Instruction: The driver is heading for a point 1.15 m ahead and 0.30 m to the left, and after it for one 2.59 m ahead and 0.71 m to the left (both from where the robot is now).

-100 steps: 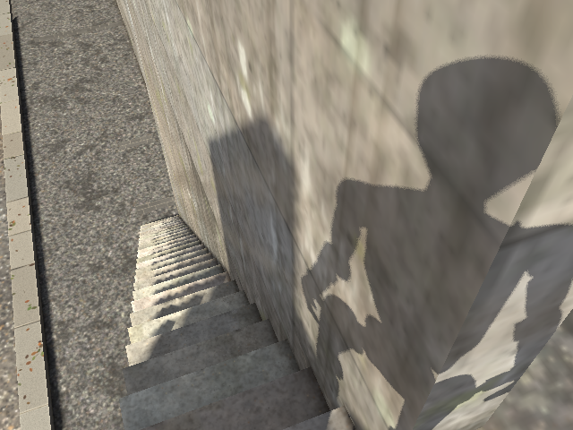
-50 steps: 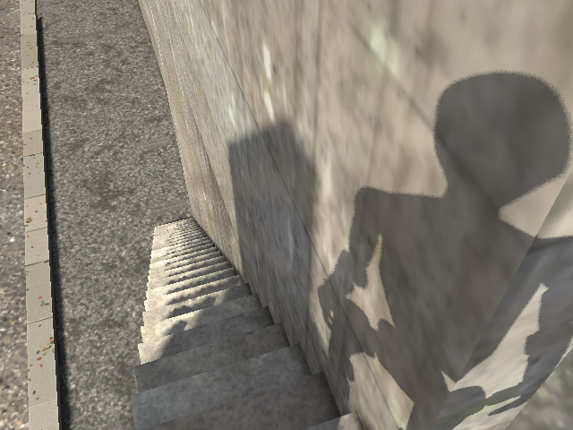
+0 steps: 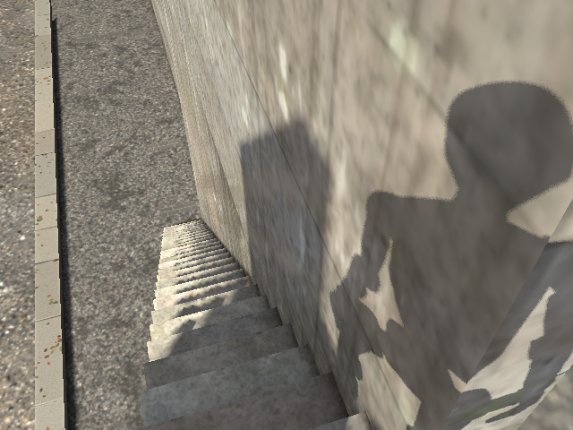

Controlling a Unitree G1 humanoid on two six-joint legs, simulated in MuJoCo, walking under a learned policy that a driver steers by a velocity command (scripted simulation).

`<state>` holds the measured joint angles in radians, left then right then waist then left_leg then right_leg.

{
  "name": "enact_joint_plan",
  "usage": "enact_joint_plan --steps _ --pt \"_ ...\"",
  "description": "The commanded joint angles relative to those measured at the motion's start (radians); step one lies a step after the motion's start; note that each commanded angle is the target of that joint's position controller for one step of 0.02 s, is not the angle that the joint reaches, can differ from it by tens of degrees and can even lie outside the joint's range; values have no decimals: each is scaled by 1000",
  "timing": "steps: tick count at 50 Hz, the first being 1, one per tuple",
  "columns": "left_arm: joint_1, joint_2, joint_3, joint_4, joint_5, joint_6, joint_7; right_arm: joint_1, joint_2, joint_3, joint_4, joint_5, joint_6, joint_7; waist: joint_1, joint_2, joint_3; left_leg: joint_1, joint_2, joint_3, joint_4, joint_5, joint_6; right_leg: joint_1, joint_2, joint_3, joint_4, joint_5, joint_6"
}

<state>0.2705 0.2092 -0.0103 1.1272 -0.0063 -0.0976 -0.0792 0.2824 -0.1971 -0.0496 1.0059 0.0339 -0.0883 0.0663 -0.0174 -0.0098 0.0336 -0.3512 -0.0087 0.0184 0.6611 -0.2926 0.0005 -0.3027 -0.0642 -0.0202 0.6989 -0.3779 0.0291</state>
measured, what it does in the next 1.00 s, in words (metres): stands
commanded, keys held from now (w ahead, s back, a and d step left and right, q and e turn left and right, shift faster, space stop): w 1.00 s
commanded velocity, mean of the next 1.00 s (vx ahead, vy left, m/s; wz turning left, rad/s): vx -0.01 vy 0.00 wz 0.00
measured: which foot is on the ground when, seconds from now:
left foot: down 0.00-1.00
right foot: down 0.00-1.00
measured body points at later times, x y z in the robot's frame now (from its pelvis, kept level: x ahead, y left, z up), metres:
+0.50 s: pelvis +0.00 +0.00 +0.00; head +0.01 +0.00 +0.45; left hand +0.02 +0.23 -0.15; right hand +0.04 -0.23 -0.15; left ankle +0.04 +0.12 -0.72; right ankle +0.00 -0.13 -0.72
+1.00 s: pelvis +0.00 +0.00 +0.00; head +0.02 +0.00 +0.45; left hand +0.02 +0.23 -0.15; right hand +0.06 -0.23 -0.15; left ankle +0.04 +0.12 -0.72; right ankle +0.00 -0.13 -0.72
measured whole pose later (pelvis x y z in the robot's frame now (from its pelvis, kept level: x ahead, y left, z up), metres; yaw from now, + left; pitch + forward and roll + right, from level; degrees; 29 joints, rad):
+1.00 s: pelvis +0.00 +0.00 +0.00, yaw +0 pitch +0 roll +1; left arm 0.26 0.19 -0.01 1.12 0.00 -0.08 -0.06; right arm 0.27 -0.18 -0.05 0.97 0.04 -0.10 0.07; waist -0.01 -0.01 0.03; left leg -0.36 -0.02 0.02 0.66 -0.30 0.01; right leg -0.31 -0.08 -0.02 0.70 -0.39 0.04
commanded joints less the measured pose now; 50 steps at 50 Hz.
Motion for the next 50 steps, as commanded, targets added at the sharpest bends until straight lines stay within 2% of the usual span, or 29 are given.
enact_joint_plan --steps 1,21,22,23,25,29,50 --pt "55 100 15 -14 -1 -6 3 46 -96 -18 -31 1 -9 -1 0 -2 21 50 25 -31 -114 58 -19 -95 -21 9 -151 49 -42" --pt "46 92 14 -18 0 -7 7 41 -92 -18 -39 2 -11 0 -1 -2 16 47 24 -36 -114 50 -13 -103 -24 3 -144 46 -36" --pt "42 65 7 -19 3 -6 10 45 -82 -13 -37 8 -12 1 5 -12 8 49 25 -41 -124 35 -15 -93 -27 7 -149 28 -31" --pt "44 67 6 -16 3 -6 11 43 -83 -14 -37 8 -12 2 4 -10 19 45 25 -40 -127 26 -16 -97 -26 7 -150 24 -30" --pt "45 96 15 -18 2 7 14 36 -80 -13 -42 7 -17 2 3 3 31 51 16 -40 -131 16 -15 -115 -23 8 -161 -3 -33" --pt "43 81 14 -19 3 9 17 34 -81 -14 -45 7 -20 1 5 -4 21 62 17 -41 -132 48 -13 -107 -23 4 -159 14 -32" --pt "42 75 16 -27 2 9 24 26 -74 -20 -66 8 -19 2 3 -9 1 79 14 -37 -108 114 -3 -115 -27 -2 -143 47 -28"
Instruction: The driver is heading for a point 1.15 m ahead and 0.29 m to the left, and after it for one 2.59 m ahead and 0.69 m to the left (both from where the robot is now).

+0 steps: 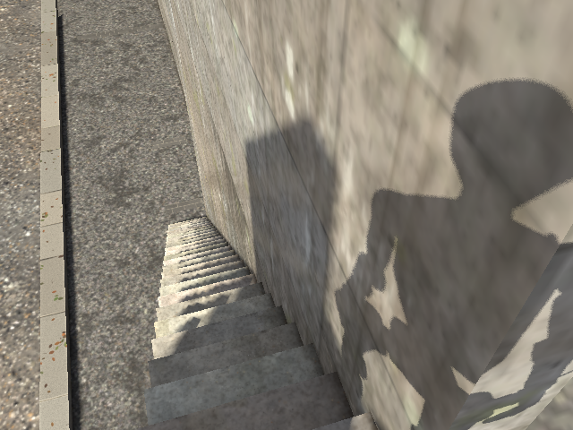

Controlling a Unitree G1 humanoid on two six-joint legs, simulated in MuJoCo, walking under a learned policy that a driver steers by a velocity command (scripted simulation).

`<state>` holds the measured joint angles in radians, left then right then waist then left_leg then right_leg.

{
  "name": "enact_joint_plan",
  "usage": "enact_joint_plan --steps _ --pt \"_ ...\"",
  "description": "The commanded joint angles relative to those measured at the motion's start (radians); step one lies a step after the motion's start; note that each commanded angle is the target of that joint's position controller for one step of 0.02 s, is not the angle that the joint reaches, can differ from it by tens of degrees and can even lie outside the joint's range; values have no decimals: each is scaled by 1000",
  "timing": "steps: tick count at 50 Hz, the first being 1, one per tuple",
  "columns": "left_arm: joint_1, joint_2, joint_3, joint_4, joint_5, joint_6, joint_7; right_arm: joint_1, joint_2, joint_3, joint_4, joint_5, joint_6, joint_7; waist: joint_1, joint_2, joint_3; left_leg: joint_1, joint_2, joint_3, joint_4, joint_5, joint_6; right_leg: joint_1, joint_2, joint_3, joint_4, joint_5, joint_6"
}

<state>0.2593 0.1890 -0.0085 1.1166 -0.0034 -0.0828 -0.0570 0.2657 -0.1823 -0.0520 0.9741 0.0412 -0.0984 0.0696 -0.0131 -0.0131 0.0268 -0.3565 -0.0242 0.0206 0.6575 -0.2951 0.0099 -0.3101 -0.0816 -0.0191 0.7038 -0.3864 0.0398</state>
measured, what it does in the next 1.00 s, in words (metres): shifts its weight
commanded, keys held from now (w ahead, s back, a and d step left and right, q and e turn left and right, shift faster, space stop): w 0.08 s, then no key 0.92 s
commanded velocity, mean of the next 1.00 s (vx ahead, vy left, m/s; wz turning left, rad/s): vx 0.03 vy -0.01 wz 0.00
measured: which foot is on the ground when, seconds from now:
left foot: down 0.00-1.00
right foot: down 0.00-1.00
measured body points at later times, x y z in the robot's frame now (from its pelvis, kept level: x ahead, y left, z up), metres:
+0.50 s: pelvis +0.02 -0.05 +0.01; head +0.04 -0.06 +0.46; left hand +0.10 +0.18 -0.13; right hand +0.03 -0.29 -0.15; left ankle +0.03 +0.12 -0.72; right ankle +0.02 -0.14 -0.72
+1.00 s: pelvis +0.04 -0.04 +0.01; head +0.06 -0.05 +0.46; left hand +0.10 +0.21 -0.13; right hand +0.07 -0.29 -0.14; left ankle +0.03 +0.12 -0.72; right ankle +0.02 -0.14 -0.72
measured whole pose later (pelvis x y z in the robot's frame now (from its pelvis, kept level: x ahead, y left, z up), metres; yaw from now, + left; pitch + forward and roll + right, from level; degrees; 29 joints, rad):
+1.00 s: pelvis +0.04 -0.04 +0.01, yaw -3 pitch -1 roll +1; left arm 0.26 0.24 0.02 1.05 -0.01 -0.12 -0.09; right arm 0.26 -0.21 -0.02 0.98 0.03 -0.06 0.04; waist -0.04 0.00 0.05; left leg -0.23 0.07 0.03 0.57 -0.32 -0.06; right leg -0.24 -0.02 -0.07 0.60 -0.35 -0.03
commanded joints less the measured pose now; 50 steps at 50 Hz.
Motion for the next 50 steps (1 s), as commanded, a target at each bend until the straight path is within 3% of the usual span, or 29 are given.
enact_joint_plan --steps 1,4,5,6,7,8,10,11,12,13,14,15,16,17,18,19,20,22,23,27,31,33,38,50 --pt "54 95 15 -18 -1 -5 2 41 -89 -18 -37 2 -9 -2 -1 -6 7 83 30 -39 -105 115 -12 -107 -10 -2 -150 54 -40" --pt "52 95 15 -20 -1 -5 2 41 -89 -18 -39 2 -8 -2 -1 -6 8 83 29 -39 -106 113 -12 -105 -11 -2 -151 53 -40" --pt "75 203 80 -77 42 56 19 191 -250 -67 -26 -129 77 -77 -56 -44 -140 245 246 -344 -224 -470 116 -221 98 -102 65 -333 -48" --pt "5 95 64 -87 43 60 36 197 -277 -70 -23 -123 110 -97 -86 141 -1 176 349 -566 -373 -502 203 -320 92 -50 198 -240 -66" --pt "-33 85 70 -118 36 60 42 174 -250 -62 -28 -111 119 -110 -88 183 66 98 391 -625 -428 -426 243 -349 55 18 302 -198 -94" --pt "-44 70 72 -132 19 50 48 109 -218 -49 -40 -102 115 -116 -59 180 77 45 374 -559 -417 -267 238 -325 33 43 307 -134 -109" --pt "46 49 69 -118 10 22 64 2 -140 -24 -46 -92 106 -118 -7 199 26 6 285 -325 -374 23 171 -159 30 19 116 -121 -112" --pt "131 -61 33 -96 30 -19 20 -197 49 40 -121 26 9 -99 120 75 -18 -110 162 -176 -245 -102 23 119 -30 77 -106 50 -59" --pt "109 -115 3 -68 -10 -40 -23 -252 51 58 -95 73 0 -65 127 -15 -5 -152 85 -87 -133 150 -32 199 29 9 -263 289 11" --pt "138 0 12 -54 -9 -52 -38 -104 -53 12 -67 57 13 -33 18 -30 -65 -89 32 -22 -24 117 -93 215 -22 87 -220 594 6" --pt "97 118 16 -77 -33 -49 -53 103 -139 -31 -14 32 23 -27 -84 -76 -34 -46 35 -13 -40 -20 -116 114 -81 206 -254 535 -58" --pt "-17 169 24 -108 -61 -45 -75 208 -128 -27 25 -4 25 -25 -112 -96 39 -24 56 -1 -77 -5 -135 -13 -112 234 -306 130 -100" --pt "-47 199 35 -111 -48 -47 -75 191 -75 -8 40 -29 44 -25 -90 -47 111 4 42 7 -84 -8 -136 -88 -78 190 -362 -132 -85" --pt "-41 184 34 -103 -35 -54 -62 160 -59 -5 28 -32 50 -31 -74 -38 70 12 53 2 -83 21 -126 -29 -72 157 -351 -69 -74" --pt "-27 154 39 -94 -29 -61 -57 129 -94 -13 18 -20 48 -46 -48 -56 65 2 75 -4 -90 37 -110 -15 -85 173 -342 -14 -69" --pt "-25 131 37 -84 -29 -68 -52 77 -101 -11 -6 -3 42 -53 -36 -59 34 17 83 -3 -92 57 -94 15 -90 166 -331 96 -61" --pt "-21 113 36 -82 -36 -71 -44 73 -85 -1 -5 -2 46 -51 -37 -66 24 -1 93 -5 -120 93 -87 64 -85 153 -305 185 -47" --pt "0 133 42 -77 -28 -64 -40 77 -81 4 5 -2 47 -44 -23 -56 -3 10 90 0 -133 106 -79 114 -62 110 -272 269 -51" --pt "15 159 49 -67 -19 -61 -46 87 -80 8 6 -11 42 -40 -20 -41 -1 4 87 4 -145 104 -81 125 -55 93 -259 312 -57" --pt "12 151 52 -76 -13 -56 -51 91 -93 14 13 -14 35 -44 -18 -30 -27 11 86 15 -152 107 -79 159 -36 55 -216 438 -86" --pt "11 151 54 -91 -9 -53 -51 108 -94 21 26 -14 43 -50 -10 -12 3 25 86 14 -174 67 -79 132 -47 78 -253 280 -111" --pt "2 154 54 -94 -14 -54 -51 103 -86 25 19 -14 43 -53 -19 -10 4 53 95 10 -182 96 -80 115 -43 76 -251 285 -114" --pt "24 158 56 -93 -8 -49 -44 90 -111 23 4 -14 35 -44 -20 8 -9 64 88 22 -178 139 -66 138 -9 25 -206 402 -117" --pt "53 157 47 -94 -11 -40 -32 52 -134 9 -28 -14 28 -32 -33 19 14 90 91 20 -160 138 -52 89 12 2 -198 319 -96"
